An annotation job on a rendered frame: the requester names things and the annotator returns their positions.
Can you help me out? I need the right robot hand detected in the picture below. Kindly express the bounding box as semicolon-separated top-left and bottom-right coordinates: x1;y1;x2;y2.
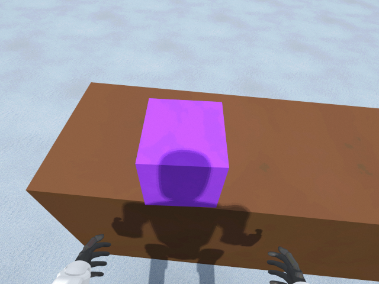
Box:
267;246;306;284

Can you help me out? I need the left robot forearm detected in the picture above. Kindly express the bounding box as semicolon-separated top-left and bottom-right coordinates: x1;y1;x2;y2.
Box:
52;260;91;284

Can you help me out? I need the left robot hand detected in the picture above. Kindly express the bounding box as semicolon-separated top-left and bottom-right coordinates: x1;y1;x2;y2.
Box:
75;234;111;277

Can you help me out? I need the carton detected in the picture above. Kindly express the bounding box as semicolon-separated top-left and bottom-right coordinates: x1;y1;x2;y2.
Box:
136;98;229;208

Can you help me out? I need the pedestal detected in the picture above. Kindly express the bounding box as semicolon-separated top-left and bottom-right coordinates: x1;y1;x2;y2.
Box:
26;82;379;282

